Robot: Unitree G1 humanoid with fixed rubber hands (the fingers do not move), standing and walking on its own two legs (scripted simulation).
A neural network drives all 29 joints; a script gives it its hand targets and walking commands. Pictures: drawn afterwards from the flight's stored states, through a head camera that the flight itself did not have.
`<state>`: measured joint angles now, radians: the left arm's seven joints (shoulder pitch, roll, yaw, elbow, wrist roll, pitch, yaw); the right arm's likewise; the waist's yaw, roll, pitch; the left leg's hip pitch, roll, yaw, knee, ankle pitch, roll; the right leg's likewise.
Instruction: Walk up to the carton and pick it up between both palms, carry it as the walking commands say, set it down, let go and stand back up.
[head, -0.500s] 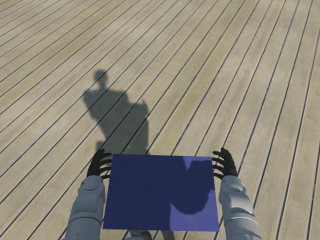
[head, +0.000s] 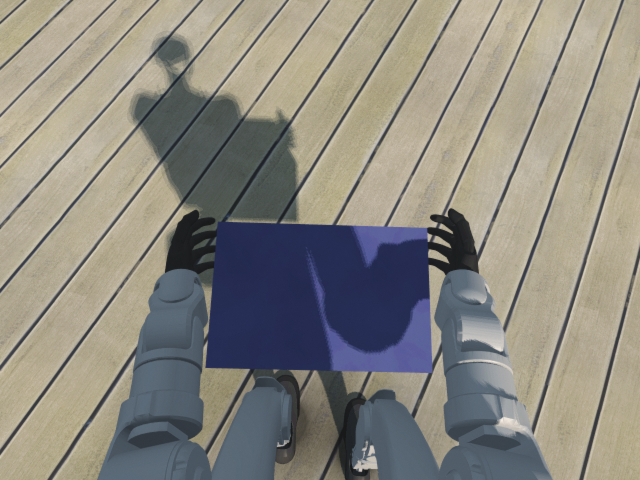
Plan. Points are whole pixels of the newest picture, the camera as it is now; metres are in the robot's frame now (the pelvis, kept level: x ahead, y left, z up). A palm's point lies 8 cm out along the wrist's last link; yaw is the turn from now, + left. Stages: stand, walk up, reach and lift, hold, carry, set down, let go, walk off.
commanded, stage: set down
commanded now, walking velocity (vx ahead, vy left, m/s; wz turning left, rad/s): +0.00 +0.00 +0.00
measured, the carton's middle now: (319, 299) +0.36 +0.02 -0.16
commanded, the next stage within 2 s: none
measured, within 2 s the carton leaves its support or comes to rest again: neither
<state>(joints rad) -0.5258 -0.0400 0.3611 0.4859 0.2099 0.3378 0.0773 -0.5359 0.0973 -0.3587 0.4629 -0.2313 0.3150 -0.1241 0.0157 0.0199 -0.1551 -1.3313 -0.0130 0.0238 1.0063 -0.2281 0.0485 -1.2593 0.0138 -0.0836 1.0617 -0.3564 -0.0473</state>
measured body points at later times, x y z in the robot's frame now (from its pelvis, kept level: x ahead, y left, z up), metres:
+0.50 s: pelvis -0.01 -0.01 -0.09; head +0.22 +0.00 +0.30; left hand +0.40 +0.19 -0.17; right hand +0.41 -0.17 -0.16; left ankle +0.11 +0.09 -0.64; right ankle +0.06 -0.10 -0.64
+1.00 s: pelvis -0.03 +0.00 -0.16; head +0.25 +0.00 +0.20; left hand +0.43 +0.19 -0.26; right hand +0.43 -0.17 -0.25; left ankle +0.11 +0.09 -0.64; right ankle +0.06 -0.10 -0.64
